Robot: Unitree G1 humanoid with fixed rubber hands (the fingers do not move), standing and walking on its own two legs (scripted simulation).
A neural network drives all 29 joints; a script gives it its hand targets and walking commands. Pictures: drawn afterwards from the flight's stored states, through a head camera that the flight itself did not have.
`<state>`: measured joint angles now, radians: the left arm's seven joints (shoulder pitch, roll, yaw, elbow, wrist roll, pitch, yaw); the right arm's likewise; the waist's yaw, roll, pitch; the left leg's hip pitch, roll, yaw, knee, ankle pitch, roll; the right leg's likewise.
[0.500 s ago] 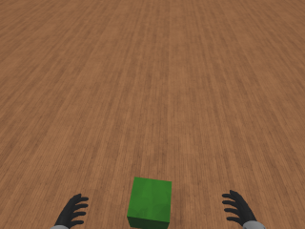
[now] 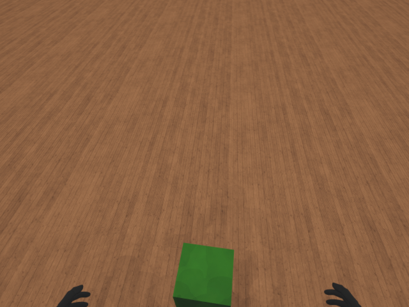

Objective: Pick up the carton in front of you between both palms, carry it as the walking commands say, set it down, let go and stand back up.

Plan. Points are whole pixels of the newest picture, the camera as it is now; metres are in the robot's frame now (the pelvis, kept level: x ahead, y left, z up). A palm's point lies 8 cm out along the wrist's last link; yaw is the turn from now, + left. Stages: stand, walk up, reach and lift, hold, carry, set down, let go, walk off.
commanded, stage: stand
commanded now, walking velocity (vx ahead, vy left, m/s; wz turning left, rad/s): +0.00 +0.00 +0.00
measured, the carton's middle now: (204, 281) +0.35 +0.01 -0.65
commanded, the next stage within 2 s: none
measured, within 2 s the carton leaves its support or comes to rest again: neither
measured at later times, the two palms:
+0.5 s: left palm out of the picture +0.09 +0.30 -0.09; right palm out of the picture +0.10 -0.30 -0.10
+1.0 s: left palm out of the picture +0.07 +0.31 -0.10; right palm out of the picture +0.08 -0.31 -0.10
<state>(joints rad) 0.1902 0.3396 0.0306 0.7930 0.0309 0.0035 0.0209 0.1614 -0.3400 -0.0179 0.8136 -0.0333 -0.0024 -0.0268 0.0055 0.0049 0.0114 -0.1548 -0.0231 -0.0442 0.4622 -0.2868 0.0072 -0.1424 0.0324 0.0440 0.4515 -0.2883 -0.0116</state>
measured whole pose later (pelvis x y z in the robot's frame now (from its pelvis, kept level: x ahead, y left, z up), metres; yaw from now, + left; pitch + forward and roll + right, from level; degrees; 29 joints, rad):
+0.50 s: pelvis -0.01 +0.00 +0.01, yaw +0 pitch -2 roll +0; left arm 0.15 0.36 0.02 0.94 0.02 0.00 0.02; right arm 0.14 -0.37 0.00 0.95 -0.02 -0.01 -0.03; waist 0.00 0.00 0.03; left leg -0.10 -0.02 -0.04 0.38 -0.23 0.01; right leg -0.09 0.03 0.04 0.37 -0.24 -0.01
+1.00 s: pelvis -0.02 +0.00 +0.01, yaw +0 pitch -3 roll +0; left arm 0.13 0.38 0.01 1.01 0.02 -0.01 0.01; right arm 0.13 -0.38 0.01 1.02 -0.02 -0.01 -0.02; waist 0.00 0.00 0.03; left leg -0.10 -0.02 -0.05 0.35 -0.20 0.01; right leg -0.09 0.02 0.04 0.34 -0.21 -0.01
